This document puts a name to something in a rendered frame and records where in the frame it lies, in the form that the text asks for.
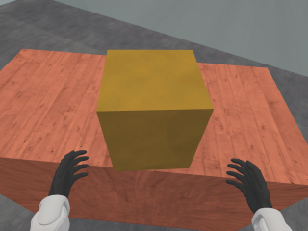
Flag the left robot hand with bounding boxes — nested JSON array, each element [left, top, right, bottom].
[[48, 150, 89, 198]]

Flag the robot right forearm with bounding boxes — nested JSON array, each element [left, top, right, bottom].
[[251, 207, 293, 231]]

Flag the robot left forearm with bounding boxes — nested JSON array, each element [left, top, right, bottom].
[[30, 194, 70, 231]]

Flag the right robot hand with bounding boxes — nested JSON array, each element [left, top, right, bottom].
[[225, 158, 273, 214]]

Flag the carton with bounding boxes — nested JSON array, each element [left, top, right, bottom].
[[96, 49, 214, 172]]

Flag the pedestal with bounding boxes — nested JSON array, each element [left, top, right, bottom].
[[0, 49, 308, 231]]

